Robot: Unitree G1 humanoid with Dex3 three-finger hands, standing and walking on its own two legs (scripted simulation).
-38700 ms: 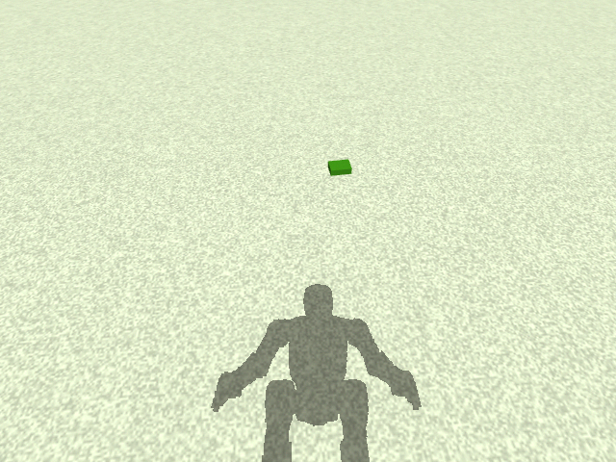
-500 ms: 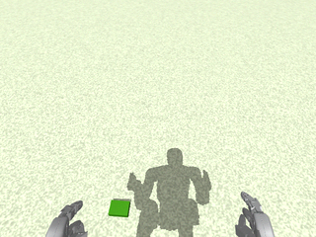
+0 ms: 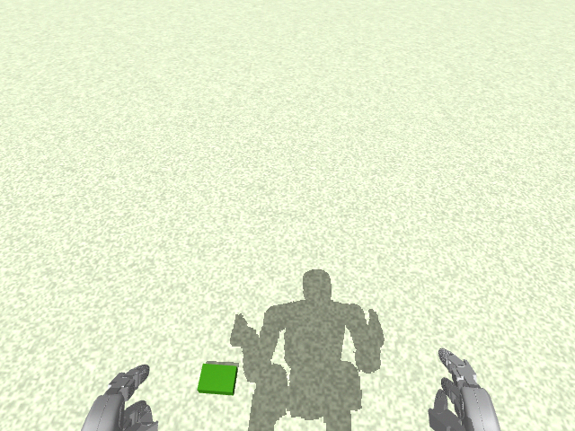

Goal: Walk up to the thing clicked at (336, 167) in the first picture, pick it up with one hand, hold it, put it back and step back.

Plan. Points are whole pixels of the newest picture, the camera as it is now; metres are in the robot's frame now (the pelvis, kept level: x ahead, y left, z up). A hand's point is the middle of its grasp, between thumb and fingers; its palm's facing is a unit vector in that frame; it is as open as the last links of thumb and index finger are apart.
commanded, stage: home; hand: left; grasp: from above
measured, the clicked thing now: (218, 379) +0.42 +0.21 -0.70
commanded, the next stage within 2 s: stand in 0.24 s
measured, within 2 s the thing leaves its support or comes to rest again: neither
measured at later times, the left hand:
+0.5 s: hand out of the picture +0.15 +0.20 -0.08, palm faces +0.02 -0.95 -0.31, open 7.4 cm
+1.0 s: hand out of the picture +0.03 +0.23 -0.10, palm faces +0.05 -0.95 -0.32, open 7.4 cm
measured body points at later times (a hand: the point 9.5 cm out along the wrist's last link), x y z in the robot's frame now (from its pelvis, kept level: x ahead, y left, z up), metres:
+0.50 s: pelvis -0.01 -0.01 +0.02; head +0.01 +0.00 +0.47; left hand +0.14 +0.25 -0.06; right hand +0.13 -0.27 -0.08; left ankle +0.01 +0.10 -0.68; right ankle +0.00 -0.12 -0.68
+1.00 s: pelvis -0.02 +0.00 +0.06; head -0.03 +0.00 +0.51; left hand +0.03 +0.28 -0.08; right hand +0.06 -0.27 -0.08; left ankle +0.01 +0.10 -0.68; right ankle +0.00 -0.12 -0.68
